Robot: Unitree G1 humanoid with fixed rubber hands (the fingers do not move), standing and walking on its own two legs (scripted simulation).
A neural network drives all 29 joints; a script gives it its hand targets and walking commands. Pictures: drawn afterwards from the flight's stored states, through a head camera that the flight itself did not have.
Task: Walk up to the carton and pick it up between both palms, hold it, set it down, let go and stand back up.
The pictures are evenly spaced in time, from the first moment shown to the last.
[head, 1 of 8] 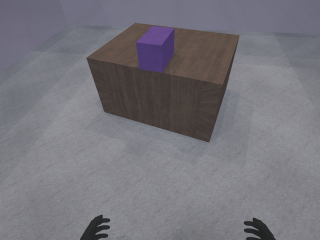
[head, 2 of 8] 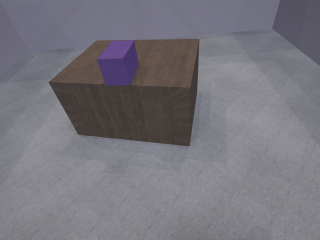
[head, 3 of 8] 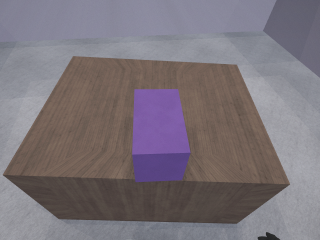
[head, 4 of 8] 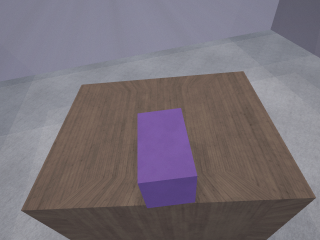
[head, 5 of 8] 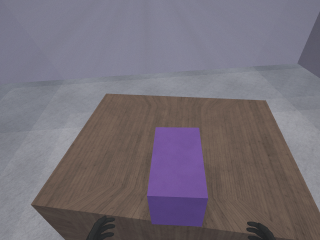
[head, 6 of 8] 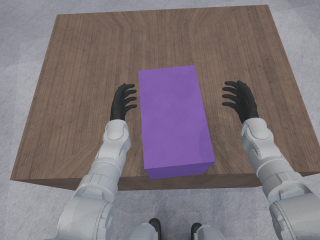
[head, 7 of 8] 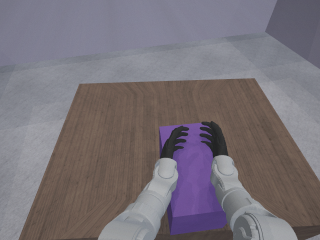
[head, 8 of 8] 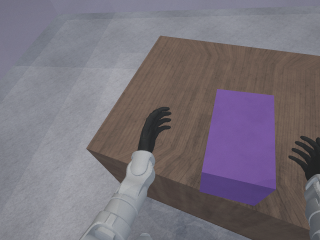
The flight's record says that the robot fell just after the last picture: yes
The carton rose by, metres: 0.03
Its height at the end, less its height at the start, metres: +0.00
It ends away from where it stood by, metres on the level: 0.01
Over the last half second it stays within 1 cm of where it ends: no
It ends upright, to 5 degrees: yes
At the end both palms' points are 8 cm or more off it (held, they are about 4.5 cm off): yes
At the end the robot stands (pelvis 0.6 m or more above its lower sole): yes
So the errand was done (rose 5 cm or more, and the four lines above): no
